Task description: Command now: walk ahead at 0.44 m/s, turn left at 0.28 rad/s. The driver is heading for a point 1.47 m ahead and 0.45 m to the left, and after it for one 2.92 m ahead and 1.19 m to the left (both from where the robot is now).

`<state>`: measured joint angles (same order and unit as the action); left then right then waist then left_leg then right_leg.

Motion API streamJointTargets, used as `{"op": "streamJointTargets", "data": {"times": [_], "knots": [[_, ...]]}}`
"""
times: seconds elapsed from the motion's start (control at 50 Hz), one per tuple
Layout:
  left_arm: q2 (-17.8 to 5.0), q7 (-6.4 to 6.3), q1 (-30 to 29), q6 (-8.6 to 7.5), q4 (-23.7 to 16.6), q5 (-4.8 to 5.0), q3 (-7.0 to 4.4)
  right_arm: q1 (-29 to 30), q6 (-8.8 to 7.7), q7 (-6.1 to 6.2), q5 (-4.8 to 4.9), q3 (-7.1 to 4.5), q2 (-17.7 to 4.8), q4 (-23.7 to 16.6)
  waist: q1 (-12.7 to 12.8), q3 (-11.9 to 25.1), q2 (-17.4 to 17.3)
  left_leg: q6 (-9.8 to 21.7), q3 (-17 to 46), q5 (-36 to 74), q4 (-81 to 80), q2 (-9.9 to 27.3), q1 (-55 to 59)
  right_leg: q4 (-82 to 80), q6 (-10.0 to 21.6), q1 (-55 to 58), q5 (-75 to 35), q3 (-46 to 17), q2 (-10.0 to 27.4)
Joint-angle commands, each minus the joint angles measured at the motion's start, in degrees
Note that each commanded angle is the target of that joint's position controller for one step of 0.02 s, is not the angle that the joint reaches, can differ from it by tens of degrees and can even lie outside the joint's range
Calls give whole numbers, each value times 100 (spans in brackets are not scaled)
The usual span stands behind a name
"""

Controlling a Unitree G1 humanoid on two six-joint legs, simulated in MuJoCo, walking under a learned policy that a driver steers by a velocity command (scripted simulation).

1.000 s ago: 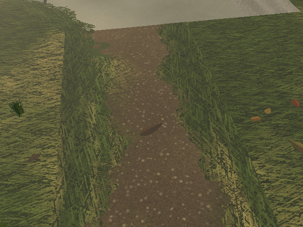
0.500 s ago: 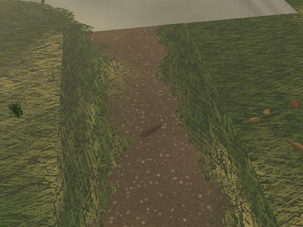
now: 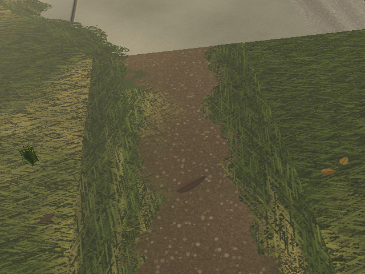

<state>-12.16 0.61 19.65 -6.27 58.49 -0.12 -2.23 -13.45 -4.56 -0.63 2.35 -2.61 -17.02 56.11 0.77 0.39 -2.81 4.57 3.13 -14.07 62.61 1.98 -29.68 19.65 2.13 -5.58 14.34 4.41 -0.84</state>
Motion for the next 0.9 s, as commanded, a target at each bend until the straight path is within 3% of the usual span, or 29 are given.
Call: {"op": "streamJointTargets", "data": {"times": [0.02,0.08,0.14,0.2,0.22,0.26,0.3,0.32,0.34,0.36,0.38,0.4,0.42,0.44,0.46,0.5,0.56,0.64,0.7,0.76,0.78,0.8,0.82,0.84,0.86,0.88,0.9], "knots": [[-693,-59,166,-60,-154,-91,-86,197,24,-57,-40,-75,-187,-309,42,-520,763,-124,309,750,-152,288,-1413,-1239,532,509,-1218,-856,1371],[-825,-146,98,-50,-196,-115,-94,765,56,-68,-77,-33,-45,-653,89,-680,615,-270,173,1379,-1187,208,-1391,-1424,563,233,-1635,-318,1320],[-908,-225,246,-48,-183,-51,-100,1382,56,-149,-127,44,87,-972,248,-793,588,-268,-300,1929,-2113,194,-1032,-1583,525,164,-1801,157,1326],[-939,-240,506,29,-99,19,-120,1782,48,-266,-110,77,126,-1261,297,-905,508,-79,-515,1757,-2618,134,-1063,-1332,502,731,-2396,416,1514],[-985,-244,489,72,-112,33,-137,1821,40,-308,-101,64,93,-1344,238,-872,540,12,-599,1554,-2719,81,-1021,-1133,476,959,-2924,495,1583],[-1163,-280,332,163,-219,26,-189,1631,39,-378,-85,-31,-96,-1438,-20,-529,768,236,-913,1012,-2710,-220,-510,-381,385,1335,-5054,661,1669],[-1326,-332,179,292,-355,-19,-238,546,82,-391,-48,-261,-506,-1262,-631,234,1001,513,-1102,603,-2669,-633,880,1271,272,1293,-6519,738,1648],[-1353,-334,85,307,-454,-7,-229,-378,117,-319,-39,-455,-839,-1056,-1114,700,844,747,-805,795,-3033,-680,2392,2631,96,477,-5898,782,1436],[-984,-282,281,211,-630,-153,-107,-1000,206,-158,-53,-569,-1289,-931,-1017,1282,-341,1107,1103,659,-3029,512,4080,4601,-103,-1187,-2012,737,905],[-351,-135,670,-40,-888,-21,90,-844,160,-161,-112,-564,-1465,-1118,-505,2137,-1178,2378,4665,-695,-4217,1825,5540,6437,-315,-3266,1890,-387,-331],[-988,-58,-186,-286,-1064,191,-67,-855,117,-144,-161,-456,-998,-1060,-859,1753,-417,1966,4376,-841,-4727,1620,5274,6633,-104,-3899,1582,-1223,22],[-1098,-47,-573,-376,-1259,313,-95,-543,44,-129,-160,-401,-765,-1090,-704,933,-140,1678,3407,-472,-4780,1421,4447,6261,38,-4089,1028,-1106,295],[-1048,-108,-616,-387,-1224,223,-103,-60,-20,-156,-145,-351,-631,-1212,-355,452,580,1474,2724,225,-4856,1144,3414,5705,21,-3744,628,-1063,564],[-1088,-160,-536,-324,-1186,102,-169,287,-46,-157,-169,-306,-479,-1325,-121,248,635,1350,2200,754,-4924,894,2696,5226,-50,-3322,428,-1050,736],[-1085,-159,-404,-231,-1205,47,-193,424,-44,-140,-218,-273,-426,-1400,49,155,466,1324,1948,1068,-5040,745,2202,5041,-119,-2965,342,-1066,838],[-953,-165,-419,-98,-1341,-59,-194,344,-41,-82,-160,-283,-487,-1397,145,36,300,1369,1611,1554,-5167,624,1646,4511,-336,-2795,239,-919,888],[-842,-206,-1151,-33,-1682,-132,-151,-1,-21,53,-152,-357,-750,-1377,-50,-164,166,1240,1199,1812,-5200,357,1250,3263,-587,-2927,-720,-719,739],[-673,-138,-2022,-91,-1979,-41,-61,-445,73,117,-93,-376,-792,-1328,-462,-111,-64,843,1067,1249,-4958,90,1211,1463,-592,-2363,-2098,-603,280],[-876,-60,-2295,-140,-2164,43,-107,-696,127,137,-52,-362,-730,-1263,-535,-45,-197,761,1553,962,-4552,310,1769,959,-509,-2297,-1985,-803,172],[-1119,7,-2059,-228,-2172,64,-202,-668,187,185,-92,-377,-745,-1317,-310,51,-403,647,2081,1143,-3956,559,2341,698,-268,-2000,-1201,-905,136],[-1201,-5,-1611,-258,-2064,52,-258,-572,202,183,-106,-356,-683,-1367,-56,209,-458,542,2073,1434,-3610,435,2310,480,-116,-1403,-1159,-800,108],[-1401,-38,-922,-289,-1957,-29,-344,-521,188,154,-144,-266,-449,-1447,285,779,-318,363,1824,1529,-2653,130,2012,524,169,-214,-1136,-1039,476],[-1750,-92,28,-257,-1890,-70,-423,-647,170,140,-270,-141,-113,-1579,568,1684,477,115,1188,192,-975,-348,1170,645,503,1373,-861,-2127,1541],[-2036,-35,277,-165,-1656,-86,-508,-1511,103,112,-23,-79,44,-1743,71,2099,2590,-165,717,-2153,645,-873,-939,-7,1403,2811,622,-4975,2657],[-1335,-22,-5,-132,-1861,7,-364,-1340,123,140,58,-200,-654,-1542,247,1502,1556,-238,884,-1779,1279,-348,-1522,-236,1185,2391,1732,-4886,2541],[-1035,-42,-217,-94,-1892,24,-282,-686,154,138,-6,-268,-876,-1623,407,769,957,-276,706,-1174,1319,-192,-1600,-290,910,1648,1405,-3839,2222],[-995,-22,-452,-65,-1885,-36,-240,-421,170,150,-82,-251,-735,-1674,288,371,530,-315,573,-770,1156,-21,-1352,-401,816,900,555,-3150,1932]]}}
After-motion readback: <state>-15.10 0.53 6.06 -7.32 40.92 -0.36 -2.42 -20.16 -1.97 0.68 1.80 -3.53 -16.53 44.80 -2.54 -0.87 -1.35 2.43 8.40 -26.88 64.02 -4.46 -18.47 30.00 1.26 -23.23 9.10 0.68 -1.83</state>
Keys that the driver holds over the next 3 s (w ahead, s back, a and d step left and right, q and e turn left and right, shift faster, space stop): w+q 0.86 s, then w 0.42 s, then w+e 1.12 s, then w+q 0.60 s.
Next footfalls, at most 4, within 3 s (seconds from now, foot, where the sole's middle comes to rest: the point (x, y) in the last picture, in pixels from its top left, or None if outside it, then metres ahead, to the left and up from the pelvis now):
0.32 left None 0.34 0.14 -0.78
0.80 right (193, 238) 0.67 0.04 -0.78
1.32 left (105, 221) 0.75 0.40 -0.78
1.86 right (131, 151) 1.13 0.34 -0.78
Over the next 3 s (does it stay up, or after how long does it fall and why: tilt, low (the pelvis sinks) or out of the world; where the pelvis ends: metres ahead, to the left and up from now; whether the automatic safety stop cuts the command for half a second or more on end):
stays up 1.52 0.45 0.00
